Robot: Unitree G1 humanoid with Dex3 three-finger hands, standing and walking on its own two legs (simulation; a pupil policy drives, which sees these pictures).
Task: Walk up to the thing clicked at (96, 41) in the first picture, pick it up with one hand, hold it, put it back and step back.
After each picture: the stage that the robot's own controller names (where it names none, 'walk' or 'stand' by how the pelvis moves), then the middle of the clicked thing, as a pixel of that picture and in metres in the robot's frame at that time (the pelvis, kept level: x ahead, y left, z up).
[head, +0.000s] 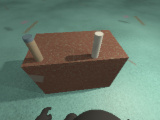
stand; (96, 46) +0.64 -0.02 +0.05
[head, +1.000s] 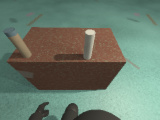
rise first; (88, 46) +0.56 +0.06 +0.08
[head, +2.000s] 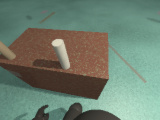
rise first; (62, 56) +0.42 +0.24 +0.08
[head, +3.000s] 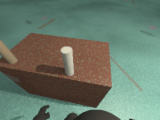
stand; (68, 63) +0.40 +0.19 +0.06
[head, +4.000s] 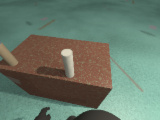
stand; (68, 65) +0.39 +0.18 +0.05
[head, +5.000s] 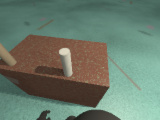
stand; (66, 64) +0.40 +0.20 +0.05
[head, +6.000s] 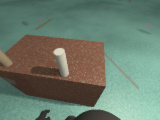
stand; (62, 64) +0.39 +0.23 +0.05
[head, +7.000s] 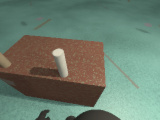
stand; (61, 64) +0.39 +0.23 +0.05
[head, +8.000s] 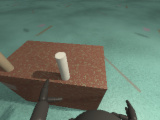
rise first; (63, 67) +0.38 +0.23 +0.05
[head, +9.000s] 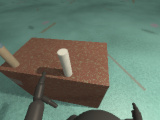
go down; (65, 64) +0.40 +0.23 +0.05
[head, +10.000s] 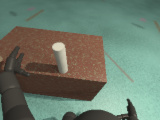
go down; (61, 60) +0.41 +0.21 +0.06
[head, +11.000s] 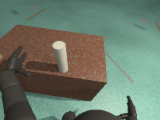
go down; (61, 59) +0.41 +0.21 +0.07
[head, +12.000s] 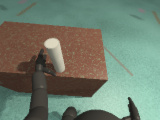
close in; (57, 58) +0.39 +0.22 +0.09
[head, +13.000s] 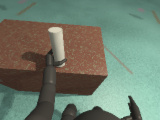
close; (58, 49) +0.44 +0.21 +0.11
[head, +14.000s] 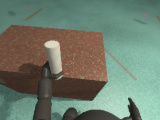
lift; (55, 62) +0.35 +0.23 +0.11
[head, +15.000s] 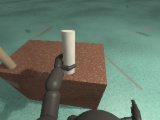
lift; (68, 53) +0.36 +0.16 +0.22
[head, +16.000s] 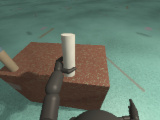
hold; (68, 56) +0.35 +0.15 +0.21
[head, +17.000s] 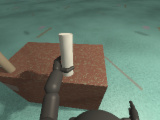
hold; (66, 56) +0.36 +0.16 +0.20
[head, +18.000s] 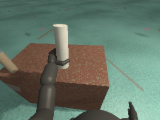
crouch; (62, 48) +0.37 +0.19 +0.25
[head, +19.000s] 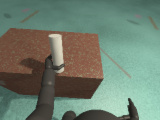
lower; (57, 55) +0.42 +0.22 +0.10
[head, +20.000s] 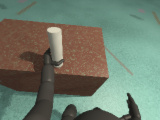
lower; (56, 49) +0.44 +0.22 +0.12
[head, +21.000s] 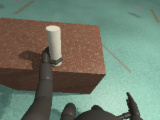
lower; (55, 48) +0.45 +0.22 +0.12
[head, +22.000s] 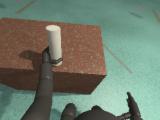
lower; (55, 48) +0.45 +0.23 +0.12
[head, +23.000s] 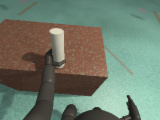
loosen; (58, 50) +0.43 +0.21 +0.11
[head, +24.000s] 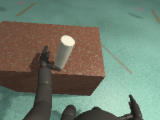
withdraw; (62, 55) +0.41 +0.17 +0.11
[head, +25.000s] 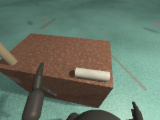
sink last; (91, 74) +0.38 +0.03 -0.02
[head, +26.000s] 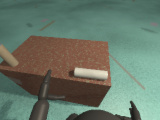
stand; (90, 73) +0.40 +0.03 -0.03
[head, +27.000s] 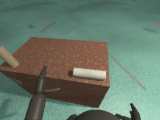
stand; (89, 73) +0.40 +0.04 -0.04
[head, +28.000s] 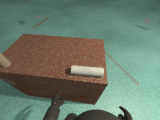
stand; (87, 70) +0.41 +0.04 -0.04
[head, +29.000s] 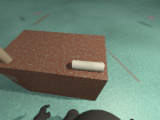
walk; (87, 65) +0.45 +0.04 -0.03
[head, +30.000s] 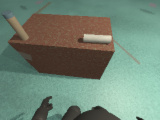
walk; (96, 38) +0.72 -0.01 -0.02
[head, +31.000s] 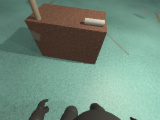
walk; (94, 22) +1.10 +0.01 -0.02
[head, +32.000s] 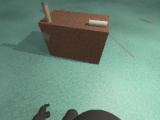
stand; (97, 23) +1.22 -0.02 -0.02
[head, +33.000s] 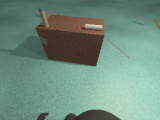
stand; (93, 27) +1.22 +0.01 -0.04
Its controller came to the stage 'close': yes
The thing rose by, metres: 0.20
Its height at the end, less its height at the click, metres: -0.09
